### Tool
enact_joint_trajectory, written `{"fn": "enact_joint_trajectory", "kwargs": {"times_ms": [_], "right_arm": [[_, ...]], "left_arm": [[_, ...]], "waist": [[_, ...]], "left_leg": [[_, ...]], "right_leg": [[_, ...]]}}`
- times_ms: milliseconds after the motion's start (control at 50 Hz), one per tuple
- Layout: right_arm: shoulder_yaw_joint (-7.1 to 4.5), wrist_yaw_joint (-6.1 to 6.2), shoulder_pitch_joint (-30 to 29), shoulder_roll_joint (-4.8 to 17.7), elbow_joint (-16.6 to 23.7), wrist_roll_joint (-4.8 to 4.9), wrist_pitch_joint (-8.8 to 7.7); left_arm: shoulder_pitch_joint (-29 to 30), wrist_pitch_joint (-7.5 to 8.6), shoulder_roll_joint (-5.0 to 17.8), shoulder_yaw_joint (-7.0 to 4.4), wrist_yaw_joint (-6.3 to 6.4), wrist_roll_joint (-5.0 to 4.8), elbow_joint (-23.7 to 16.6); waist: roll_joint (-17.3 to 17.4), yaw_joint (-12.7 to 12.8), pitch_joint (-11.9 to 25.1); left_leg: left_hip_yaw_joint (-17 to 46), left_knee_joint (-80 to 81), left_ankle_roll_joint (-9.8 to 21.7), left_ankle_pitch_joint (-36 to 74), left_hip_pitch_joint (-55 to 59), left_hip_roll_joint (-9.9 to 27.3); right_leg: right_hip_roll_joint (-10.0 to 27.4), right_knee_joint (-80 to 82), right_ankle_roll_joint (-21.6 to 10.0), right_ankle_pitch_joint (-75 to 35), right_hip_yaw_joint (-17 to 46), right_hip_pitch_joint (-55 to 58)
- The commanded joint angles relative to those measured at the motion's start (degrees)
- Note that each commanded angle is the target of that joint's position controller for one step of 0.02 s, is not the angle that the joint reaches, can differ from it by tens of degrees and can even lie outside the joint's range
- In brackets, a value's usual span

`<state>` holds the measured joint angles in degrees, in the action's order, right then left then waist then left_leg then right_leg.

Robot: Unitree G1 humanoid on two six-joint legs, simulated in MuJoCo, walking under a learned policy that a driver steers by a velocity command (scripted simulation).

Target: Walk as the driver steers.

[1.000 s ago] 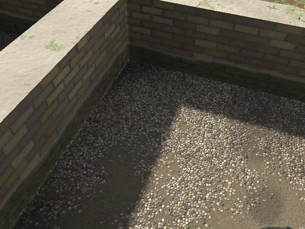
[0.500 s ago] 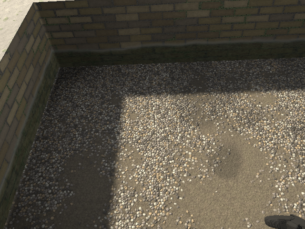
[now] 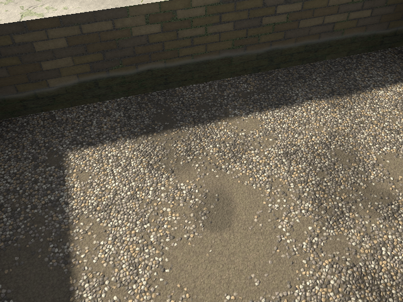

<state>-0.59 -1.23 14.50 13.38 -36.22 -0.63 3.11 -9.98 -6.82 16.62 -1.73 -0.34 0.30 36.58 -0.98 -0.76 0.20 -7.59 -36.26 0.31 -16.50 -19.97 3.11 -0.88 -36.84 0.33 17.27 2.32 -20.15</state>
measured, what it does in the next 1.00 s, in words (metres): steps on the spot: left foot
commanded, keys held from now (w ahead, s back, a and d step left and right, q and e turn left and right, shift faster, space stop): no key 0.52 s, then w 0.48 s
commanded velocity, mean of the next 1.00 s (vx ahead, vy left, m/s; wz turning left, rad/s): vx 0.15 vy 0.00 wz -0.06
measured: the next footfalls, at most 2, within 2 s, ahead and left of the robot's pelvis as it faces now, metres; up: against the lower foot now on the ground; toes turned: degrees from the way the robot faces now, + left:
left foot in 0.26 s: +0.06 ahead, +0.14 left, +0.00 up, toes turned -3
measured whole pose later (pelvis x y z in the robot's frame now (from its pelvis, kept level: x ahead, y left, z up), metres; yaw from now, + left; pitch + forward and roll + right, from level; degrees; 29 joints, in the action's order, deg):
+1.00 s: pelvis +0.08 +0.02 -0.01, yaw -1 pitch -1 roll +0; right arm 1.5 2.3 14.6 11.1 -37.1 -0.4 3.2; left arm -10.1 -2.9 11.6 0.8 3.2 0.5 39.2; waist 0.0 0.2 0.3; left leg 3.0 -38.9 0.1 -26.6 -11.4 -1.5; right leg -1.0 -40.8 -0.3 26.1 3.6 -13.7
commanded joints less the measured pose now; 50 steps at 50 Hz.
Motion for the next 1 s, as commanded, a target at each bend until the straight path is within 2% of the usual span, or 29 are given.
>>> {"fn": "enact_joint_trajectory", "kwargs": {"times_ms": [20,40,60,80,100,120,180,240,260,280,300,320,340,380,420,480,540,560,600,660,680,720,760,820,840,860,920,940,1000], "right_arm": [[-0.96,-0.58,-5.0,2.3,8.0,1.62,-0.22],[-0.64,1.33,-7.2,4.5,8.4,2.59,-1.45],[-0.80,1.87,-6.6,5.3,8.0,2.58,-1.73],[-0.93,2.73,-4.8,5.6,6.4,1.59,-1.44],[-1.04,3.31,-3.8,5.8,5.5,0.48,-1.20],[-0.94,3.34,-3.2,5.6,5.0,-0.01,-1.00],[0.26,2.64,-2.2,3.0,4.5,1.13,-0.32],[0.64,1.74,-1.3,2.1,4.0,1.16,-0.27],[1.07,1.81,-0.8,2.6,4.2,0.18,-0.53],[0.87,1.92,-1.9,4.5,4.8,-0.16,-0.68],[0.41,2.09,-1.8,6.3,4.8,-0.01,-0.99],[0.61,2.23,-1.8,5.5,4.6,0.16,-1.37],[0.88,2.35,-1.8,4.9,4.4,0.35,-1.66],[0.64,2.77,-1.2,5.9,3.7,0.24,-1.97],[0.79,3.06,0.9,5.6,3.2,0.32,-1.96],[0.78,3.11,2.1,5.7,2.7,0.54,-1.61],[0.90,3.15,3.3,5.7,2.3,0.23,-1.11],[0.83,2.11,0.9,3.5,1.9,1.85,-0.85],[0.44,1.66,1.7,4.2,1.8,1.53,-0.62],[-0.06,1.80,1.3,4.3,1.9,0.67,0.03],[0.13,2.43,-1.1,3.6,3.1,0.57,0.34],[-0.03,2.80,-0.7,3.8,3.0,0.64,0.49],[0.13,2.35,0.8,4.1,2.3,0.58,0.12],[0.19,2.36,0.9,3.8,2.6,0.44,-0.11],[0.21,2.41,0.8,3.7,2.6,0.33,-0.14],[0.68,2.73,1.2,3.2,3.0,-0.18,-0.35],[0.71,2.92,1.1,3.1,3.2,-0.31,-0.66],[0.42,3.62,2.0,3.6,2.3,0.17,-0.67],[0.42,4.17,1.7,3.6,2.3,0.29,-0.42]], "left_arm": [[-0.1,2.83,9.4,-1.30,0.47,1.03,-4.7],[-3.1,3.24,6.6,0.10,0.38,2.32,-3.8],[0.0,4.05,3.4,0.95,0.46,2.04,-3.7],[2.1,4.73,2.6,1.27,0.36,1.49,-3.6],[3.1,5.01,2.5,1.36,0.36,0.77,-3.4],[3.4,5.10,2.1,1.54,0.33,0.49,-2.9],[2.3,4.40,0.7,1.89,-0.25,0.00,-1.5],[2.5,3.61,-0.6,2.05,-0.65,-0.96,-0.6],[3.1,4.16,-0.5,2.04,-0.70,-1.18,-0.7],[2.1,4.56,-0.2,1.88,-0.87,-0.84,-0.2],[1.8,4.62,0.5,1.69,-0.86,-0.60,0.1],[2.0,4.71,0.6,1.63,-0.83,-0.39,0.3],[1.8,4.75,0.3,1.63,-0.74,-0.42,0.7],[1.9,5.09,0.0,1.89,-0.41,-0.20,0.3],[1.2,5.45,-0.3,2.00,-0.36,-0.24,0.9],[1.1,5.64,-0.3,2.14,-0.28,-0.50,1.4],[0.5,5.83,0.1,2.29,-0.25,-0.33,1.8],[2.6,5.64,0.2,1.41,0.54,-0.44,2.5],[1.2,5.17,0.9,1.18,1.21,-0.20,3.0],[1.8,4.73,0.1,1.47,1.51,-0.15,2.5],[3.6,4.81,-0.6,1.74,2.08,-0.18,1.4],[3.1,5.33,0.1,1.61,2.64,-0.22,1.4],[2.8,5.32,0.3,1.54,2.76,0.19,0.6],[2.0,5.66,0.5,1.50,2.70,-0.08,-0.2],[2.0,5.79,0.7,1.42,2.67,-0.21,-0.4],[1.1,5.61,0.4,1.47,2.97,0.21,-0.5],[-0.3,5.09,0.5,1.27,3.37,0.30,-0.8],[0.5,4.62,0.4,1.07,3.75,0.33,-1.2],[1.4,4.29,-0.1,1.10,4.00,0.23,-2.0]], "waist": [[-14.1,1.0,2.7],[-13.0,1.8,2.0],[-10.7,0.5,0.3],[-9.1,-1.0,0.6],[-7.8,-0.9,2.3],[-6.3,-0.9,3.4],[-4.2,-0.8,5.1],[-3.7,-1.2,4.3],[-1.6,-1.3,3.0],[-0.5,0.1,1.4],[2.6,0.3,-1.2],[3.8,-0.1,-1.6],[4.0,0.1,-1.8],[3.9,0.6,-1.2],[2.5,0.4,0.7],[1.0,0.3,1.6],[0.4,0.3,2.0],[1.0,0.7,2.6],[1.8,1.2,3.2],[1.9,1.1,-0.8],[2.8,0.9,-1.2],[2.8,0.5,-1.3],[3.1,0.3,-0.7],[3.0,0.0,-0.4],[2.5,-0.1,-0.3],[0.3,0.6,-1.0],[0.7,0.9,1.7],[2.6,0.8,3.0],[2.1,0.6,4.2]], "left_leg": [[1.1,-7.2,-0.8,-15.5,-16.2,-2.7],[11.5,-12.5,-0.4,-20.0,-11.2,-0.2],[13.1,-13.7,-0.3,-16.8,-11.1,0.3],[13.3,-13.9,-0.5,-15.1,-10.2,0.6],[13.2,-13.3,-0.6,-13.1,-9.9,0.7],[13.4,-12.9,-0.9,-11.2,-8.1,0.9],[11.9,-7.2,-1.4,-10.2,-2.1,0.2],[11.9,5.2,-0.8,-1.4,3.8,0.4],[13.6,9.0,-0.5,4.8,7.9,1.6],[14.9,9.0,-0.3,4.7,8.1,2.2],[15.2,9.6,-0.1,1.2,5.2,1.5],[15.2,10.7,-0.2,0.0,4.7,1.4],[15.4,11.5,-0.6,1.2,4.5,1.6],[15.6,12.5,-0.3,3.9,4.5,1.6],[15.7,13.0,0.2,4.9,6.0,1.6],[15.6,13.6,0.6,4.9,7.0,1.2],[15.6,14.6,1.0,3.6,8.2,0.8],[14.3,14.7,-0.5,2.6,5.7,0.2],[13.2,14.2,-0.2,-3.3,5.6,-1.4],[13.3,12.9,1.4,-9.3,4.0,-2.3],[13.9,13.3,1.8,-5.6,4.7,-2.3],[14.4,11.9,2.4,-1.8,6.3,-2.2],[14.5,9.3,3.4,3.6,8.5,-2.0],[13.6,5.8,3.7,11.3,10.0,-2.6],[13.3,4.7,3.6,13.7,10.2,-2.8],[12.6,3.5,3.5,18.8,9.4,-3.0],[10.9,0.7,2.6,24.2,10.5,-4.0],[11.0,-0.3,2.4,28.5,12.9,-3.8],[11.3,-2.0,2.6,36.0,14.6,-2.7]], "right_leg": [[13.5,18.9,-5.8,-8.8,23.3,12.5],[17.3,20.0,-15.7,-3.7,28.4,3.4],[15.7,20.5,-15.9,-0.2,25.8,2.8],[13.3,19.5,-13.8,-1.2,22.3,3.3],[11.9,18.3,-11.9,-2.7,20.1,5.4],[11.1,16.4,-11.1,-8.7,18.0,5.7],[9.0,14.6,-10.3,-15.3,14.5,6.1],[7.9,15.5,-8.9,-5.2,15.9,5.7],[7.7,16.4,-7.3,-1.4,16.1,2.8],[5.7,18.0,-5.7,3.6,14.9,1.4],[4.2,19.4,-4.6,6.1,13.1,1.5],[3.8,18.8,-3.7,5.0,12.3,3.2],[3.3,17.9,-3.5,2.3,11.3,4.8],[3.0,17.1,-3.7,-4.8,9.7,7.1],[2.8,16.9,-3.8,-7.6,9.1,9.1],[2.7,17.0,-3.5,-8.3,8.5,10.2],[2.7,17.5,-3.0,-5.8,8.0,10.1],[1.8,15.4,-1.3,-6.6,5.9,11.3],[0.9,13.6,-1.5,-1.3,5.0,10.8],[-0.5,10.1,-2.4,4.5,3.3,5.7],[-0.4,10.1,-2.3,1.3,3.4,5.3],[-0.7,8.2,-2.2,-0.9,2.7,4.6],[-0.9,5.9,-2.4,-1.3,1.7,3.1],[-0.9,4.4,-2.4,-4.6,1.3,2.5],[-0.9,3.7,-2.5,-6.4,1.1,2.7],[-0.6,2.9,-2.5,-11.8,0.8,3.3],[-0.4,0.3,-2.8,-19.5,0.6,6.0],[-0.7,-1.4,-3.2,-22.1,-0.4,5.3],[-0.9,-2.5,-2.5,-23.8,-1.7,4.7]]}}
